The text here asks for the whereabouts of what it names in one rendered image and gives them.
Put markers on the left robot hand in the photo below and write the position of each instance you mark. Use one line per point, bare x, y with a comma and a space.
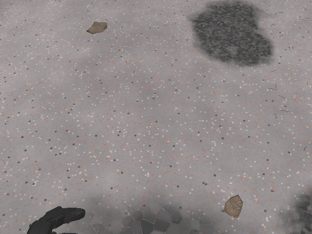
54, 219

